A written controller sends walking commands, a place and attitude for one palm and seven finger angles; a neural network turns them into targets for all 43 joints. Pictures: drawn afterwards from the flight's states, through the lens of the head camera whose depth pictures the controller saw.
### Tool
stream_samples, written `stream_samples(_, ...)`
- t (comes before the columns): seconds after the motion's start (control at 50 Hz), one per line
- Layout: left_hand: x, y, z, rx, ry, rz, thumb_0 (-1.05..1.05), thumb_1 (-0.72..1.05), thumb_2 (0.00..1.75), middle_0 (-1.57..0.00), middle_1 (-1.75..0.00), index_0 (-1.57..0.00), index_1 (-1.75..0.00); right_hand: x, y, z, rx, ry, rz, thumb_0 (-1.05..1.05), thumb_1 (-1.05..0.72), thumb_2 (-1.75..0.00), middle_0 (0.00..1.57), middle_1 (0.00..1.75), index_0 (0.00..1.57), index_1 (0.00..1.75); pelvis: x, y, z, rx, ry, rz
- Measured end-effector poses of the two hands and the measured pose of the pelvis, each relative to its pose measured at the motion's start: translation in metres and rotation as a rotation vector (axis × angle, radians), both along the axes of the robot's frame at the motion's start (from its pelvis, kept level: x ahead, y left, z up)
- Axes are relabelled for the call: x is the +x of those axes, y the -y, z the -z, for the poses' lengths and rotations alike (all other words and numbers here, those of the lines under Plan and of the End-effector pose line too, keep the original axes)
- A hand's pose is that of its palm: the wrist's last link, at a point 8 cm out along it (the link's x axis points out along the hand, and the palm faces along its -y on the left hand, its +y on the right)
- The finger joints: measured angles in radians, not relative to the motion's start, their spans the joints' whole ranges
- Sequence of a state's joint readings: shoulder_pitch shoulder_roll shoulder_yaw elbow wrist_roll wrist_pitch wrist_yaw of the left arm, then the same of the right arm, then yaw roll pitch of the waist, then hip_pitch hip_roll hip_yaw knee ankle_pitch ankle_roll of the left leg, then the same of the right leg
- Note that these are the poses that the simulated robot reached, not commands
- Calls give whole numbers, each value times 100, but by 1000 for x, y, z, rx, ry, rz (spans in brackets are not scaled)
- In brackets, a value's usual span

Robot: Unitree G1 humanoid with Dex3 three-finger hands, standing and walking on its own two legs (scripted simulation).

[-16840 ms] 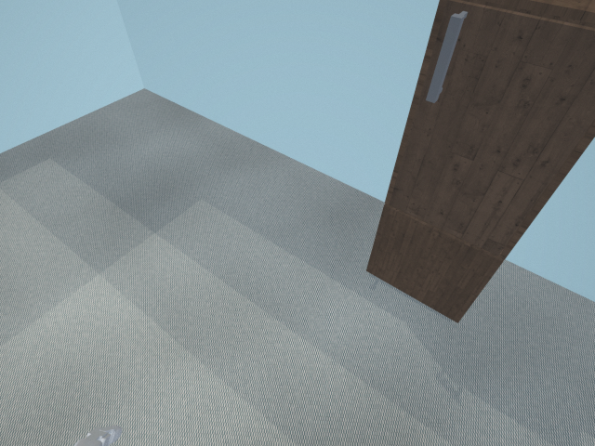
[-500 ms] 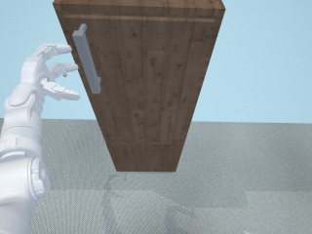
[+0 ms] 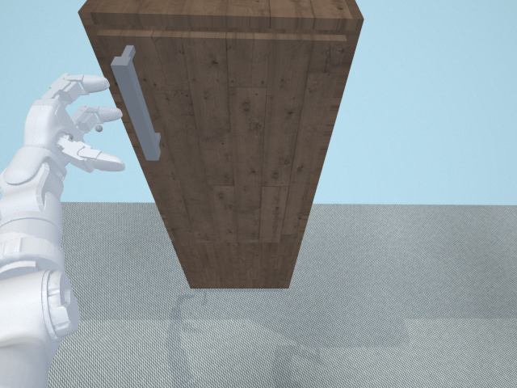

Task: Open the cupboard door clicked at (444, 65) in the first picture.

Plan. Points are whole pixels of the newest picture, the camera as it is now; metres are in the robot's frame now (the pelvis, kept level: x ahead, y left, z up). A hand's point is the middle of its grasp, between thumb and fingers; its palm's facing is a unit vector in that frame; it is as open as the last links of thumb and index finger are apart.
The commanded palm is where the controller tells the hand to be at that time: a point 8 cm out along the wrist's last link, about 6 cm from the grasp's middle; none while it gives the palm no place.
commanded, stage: slide the fingers in behind the handle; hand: left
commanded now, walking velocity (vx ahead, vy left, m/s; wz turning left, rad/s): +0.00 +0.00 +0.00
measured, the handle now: (142, 107) +0.51 +0.19 +0.15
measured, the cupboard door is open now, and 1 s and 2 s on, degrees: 0 0 0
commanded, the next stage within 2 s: close the thumb around the handle in 1.68 s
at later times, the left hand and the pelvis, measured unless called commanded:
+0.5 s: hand (122, 128) +0.45 +0.20 +0.16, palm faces +0.01 -1.00 +0.01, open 14.0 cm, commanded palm +0.42 +0.26 +0.15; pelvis +0.00 +0.00 +0.00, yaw -1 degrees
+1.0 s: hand (139, 131) +0.45 +0.18 +0.15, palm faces +0.00 -1.00 +0.00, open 14.0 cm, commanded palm +0.43 +0.23 +0.15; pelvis -0.01 +0.00 +0.00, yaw +0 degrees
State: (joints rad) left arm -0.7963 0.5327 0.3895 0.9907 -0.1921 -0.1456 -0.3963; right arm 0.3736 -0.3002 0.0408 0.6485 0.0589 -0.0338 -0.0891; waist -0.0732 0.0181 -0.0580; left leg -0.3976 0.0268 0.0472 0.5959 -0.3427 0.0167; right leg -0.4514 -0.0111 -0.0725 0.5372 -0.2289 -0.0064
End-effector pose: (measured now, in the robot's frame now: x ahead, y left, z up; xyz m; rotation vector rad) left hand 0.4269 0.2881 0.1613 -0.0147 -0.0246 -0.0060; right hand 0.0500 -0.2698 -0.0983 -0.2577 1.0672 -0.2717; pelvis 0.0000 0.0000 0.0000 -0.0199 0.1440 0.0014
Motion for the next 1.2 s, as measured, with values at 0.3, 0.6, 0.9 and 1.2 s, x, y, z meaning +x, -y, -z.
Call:
stream_samples(0.3, 5, 18, 0, 14, -6, 21, -1, -50, 30, -29, -120, -30, -120, 14, -10, 2, 30, 46, -23, 1, -91, -89, 20, 30, 20, 30, -1, -1, 1, 2, -2, 0)
stream_samples(0.6, 4, 31, 4, 34, -13, -15, -1, -50, 30, -30, -120, -30, -120, 1, -11, 4, 44, 35, 1, 1, -91, -89, 20, 30, 20, 30, -3, 0, 0, 5, 12, 9)
stream_samples(0.9, 1, 49, 7, 12, -33, -6, -1, -50, 30, -30, -120, -30, -120, 6, -6, 3, 36, 61, -12, 1, -91, -89, 20, 30, 20, 30, -8, 2, 0, 10, 25, 5)
stream_samples(1.2, 11, 59, 8, 5, -27, -12, -1, -50, 30, -31, -122, -32, -121, -8, -7, 9, 49, 17, -4, 1, -91, -89, 20, 30, 20, 30, -8, 4, 1, 10, 7, 4)
